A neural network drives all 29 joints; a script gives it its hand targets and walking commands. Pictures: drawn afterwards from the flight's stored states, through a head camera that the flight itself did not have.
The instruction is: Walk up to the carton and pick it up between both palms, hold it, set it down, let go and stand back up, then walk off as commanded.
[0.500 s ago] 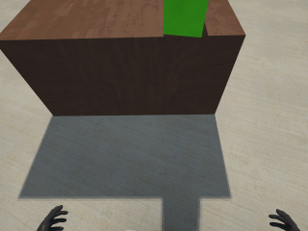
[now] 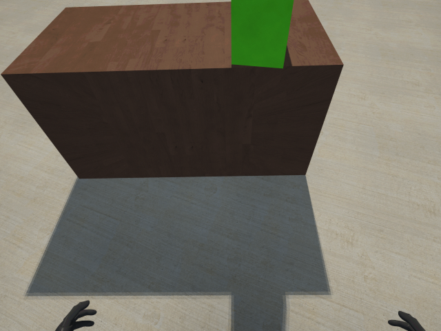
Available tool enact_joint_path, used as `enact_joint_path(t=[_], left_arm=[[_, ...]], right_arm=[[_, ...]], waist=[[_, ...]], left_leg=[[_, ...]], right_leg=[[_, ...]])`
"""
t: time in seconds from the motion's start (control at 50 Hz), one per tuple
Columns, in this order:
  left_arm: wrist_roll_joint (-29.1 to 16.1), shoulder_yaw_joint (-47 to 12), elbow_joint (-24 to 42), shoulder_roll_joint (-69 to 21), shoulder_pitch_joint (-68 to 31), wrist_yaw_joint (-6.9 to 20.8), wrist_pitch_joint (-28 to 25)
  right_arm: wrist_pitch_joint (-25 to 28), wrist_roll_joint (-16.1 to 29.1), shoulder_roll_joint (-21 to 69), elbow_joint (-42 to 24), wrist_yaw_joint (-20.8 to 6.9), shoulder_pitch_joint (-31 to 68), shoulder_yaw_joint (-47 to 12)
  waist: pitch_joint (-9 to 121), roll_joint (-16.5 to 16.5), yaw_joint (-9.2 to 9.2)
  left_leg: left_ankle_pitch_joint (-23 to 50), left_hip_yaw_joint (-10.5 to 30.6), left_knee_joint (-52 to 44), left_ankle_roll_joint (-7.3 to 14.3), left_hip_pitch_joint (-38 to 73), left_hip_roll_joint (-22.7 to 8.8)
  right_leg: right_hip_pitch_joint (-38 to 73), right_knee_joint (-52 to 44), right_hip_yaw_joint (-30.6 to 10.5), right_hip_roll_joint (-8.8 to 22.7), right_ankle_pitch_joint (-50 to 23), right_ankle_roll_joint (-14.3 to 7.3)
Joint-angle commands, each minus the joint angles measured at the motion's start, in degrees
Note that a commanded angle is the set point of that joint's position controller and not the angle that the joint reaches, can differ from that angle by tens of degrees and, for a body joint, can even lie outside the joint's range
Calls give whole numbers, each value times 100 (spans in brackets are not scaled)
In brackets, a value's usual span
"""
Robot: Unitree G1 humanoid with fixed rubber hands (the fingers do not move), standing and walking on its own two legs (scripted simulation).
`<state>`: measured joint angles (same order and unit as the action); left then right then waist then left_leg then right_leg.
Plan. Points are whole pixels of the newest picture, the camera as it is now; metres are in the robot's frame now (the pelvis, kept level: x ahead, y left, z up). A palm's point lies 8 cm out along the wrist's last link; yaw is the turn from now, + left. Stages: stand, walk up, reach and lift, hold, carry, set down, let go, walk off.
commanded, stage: stand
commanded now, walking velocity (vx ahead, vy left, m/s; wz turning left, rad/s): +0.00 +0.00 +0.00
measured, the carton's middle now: (262, 20) +1.12 -0.07 +0.04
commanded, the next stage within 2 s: none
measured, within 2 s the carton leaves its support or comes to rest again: neither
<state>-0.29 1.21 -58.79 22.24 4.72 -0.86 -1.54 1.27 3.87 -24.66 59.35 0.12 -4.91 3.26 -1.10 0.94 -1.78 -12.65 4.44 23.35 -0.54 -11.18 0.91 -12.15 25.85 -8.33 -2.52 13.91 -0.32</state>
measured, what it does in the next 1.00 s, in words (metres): stands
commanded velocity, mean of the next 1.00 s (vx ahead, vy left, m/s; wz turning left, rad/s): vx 0.00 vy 0.00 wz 0.00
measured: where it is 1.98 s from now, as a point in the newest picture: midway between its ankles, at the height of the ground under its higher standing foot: outside the picture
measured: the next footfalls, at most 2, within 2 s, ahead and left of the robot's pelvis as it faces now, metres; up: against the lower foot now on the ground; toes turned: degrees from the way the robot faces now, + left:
none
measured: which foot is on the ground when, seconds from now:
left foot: down 0.00-1.00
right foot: down 0.00-1.00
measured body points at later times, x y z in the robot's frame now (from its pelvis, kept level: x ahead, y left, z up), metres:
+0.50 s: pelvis -0.02 +0.00 +0.00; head -0.01 +0.00 +0.45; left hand +0.08 +0.33 -0.11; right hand +0.09 -0.33 -0.11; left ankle +0.00 +0.14 -0.74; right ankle +0.00 -0.12 -0.74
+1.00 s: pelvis -0.01 +0.00 +0.00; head +0.00 +0.00 +0.45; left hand +0.08 +0.33 -0.11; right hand +0.09 -0.33 -0.11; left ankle +0.00 +0.14 -0.74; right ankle +0.00 -0.12 -0.74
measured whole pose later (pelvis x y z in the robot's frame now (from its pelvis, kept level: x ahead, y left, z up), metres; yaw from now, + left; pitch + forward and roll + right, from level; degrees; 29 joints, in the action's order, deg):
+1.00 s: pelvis -0.01 +0.00 +0.00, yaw +0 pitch +0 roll +0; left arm -0.3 0.7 -61.0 22.8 4.7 -0.9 -1.6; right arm 1.3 3.9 -24.6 62.9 -0.3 -4.9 3.3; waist -1.1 -0.3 -1.8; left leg -10.9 4.4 22.3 -0.6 -11.1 0.8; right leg -11.6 23.8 -8.3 -2.5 11.7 -0.2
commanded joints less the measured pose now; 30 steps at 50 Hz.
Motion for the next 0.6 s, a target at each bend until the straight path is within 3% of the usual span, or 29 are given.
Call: enact_joint_path(t=[0.0,0.04,0.1,0.12,0.14,0.18,0.22,0.24,0.26,0.34,0.42,0.44,0.46,0.52,0.56,0.58], left_arm=[[86,112,171,1055,-295,-2,-114],[99,127,124,1129,-333,-19,-79],[99,111,81,1089,-216,-3,-107],[90,116,35,1203,-243,-23,-111],[105,100,91,1106,-257,-17,-88],[99,127,71,1188,-270,-6,-102],[87,109,46,1186,-252,-3,-106],[90,141,36,1269,-261,-1,-86],[99,144,8,1251,-336,-2,-69],[96,66,77,1014,-332,15,-96],[134,96,54,1167,-368,-22,-77],[117,117,-23,1189,-292,9,-74],[101,106,5,1197,-293,10,-65],[115,111,-7,1150,-230,16,-34],[103,94,1,1103,-260,21,-40],[96,75,-11,1048,-211,15,-77]], right_arm=[[92,-514,-864,-100,-2,266,-61],[103,-524,-830,-11,-15,206,-34],[72,-518,-879,-7,-20,227,-37],[87,-527,-854,24,-25,171,-38],[86,-547,-878,72,-19,239,-41],[113,-530,-909,51,-22,150,-24],[108,-512,-836,120,-49,61,-50],[88,-510,-778,154,-49,119,-56],[72,-518,-684,167,-31,108,-97],[100,-532,-868,143,-36,201,-45],[90,-540,-858,181,-44,168,-33],[79,-549,-920,192,-47,216,-2],[72,-526,-823,168,-50,116,-33],[112,-530,-790,182,-25,129,-56],[107,-518,-810,203,-5,201,-78],[109,-525,-887,160,-3,257,-28]], waist=[[681,-439,188],[451,-623,251],[443,-370,194],[442,-490,265],[366,-543,195],[506,-709,229],[480,-534,293],[376,-553,210],[261,-646,290],[318,-618,222],[255,-553,244],[192,-460,244],[182,-589,241],[286,-436,191],[452,-539,166],[572,-516,173]], left_leg=[[1135,381,-407,218,719,-581],[741,434,-449,220,616,-555],[802,401,-486,243,684,-584],[793,459,-508,260,618,-593],[867,438,-496,246,582,-573],[844,437,-547,249,604,-539],[736,425,-460,238,684,-542],[562,391,-469,239,535,-520],[504,432,-503,229,506,-504],[462,457,-557,239,613,-553],[489,429,-518,254,522,-538],[301,458,-525,266,442,-519],[442,453,-527,259,496,-536],[615,527,-567,247,512,-580],[810,551,-571,225,551,-614],[843,485,-494,281,643,-618]], right_leg=[[331,-693,-350,706,-1228,-71],[147,-861,-425,748,-918,-88],[130,-875,-454,741,-801,-88],[191,-855,-488,765,-874,-127],[166,-851,-447,752,-908,-133],[232,-840,-442,741,-763,-88],[48,-930,-507,780,-793,-115],[59,-1042,-536,740,-290,-95],[-17,-1097,-569,766,-168,-109],[18,-1037,-520,766,-407,-92],[-31,-1091,-607,783,-179,-118],[-81,-1162,-595,746,173,-98],[-5,-1158,-557,760,-61,-109],[102,-1030,-492,739,-415,-99],[277,-877,-351,725,-708,-80],[256,-918,-469,763,-810,-93]])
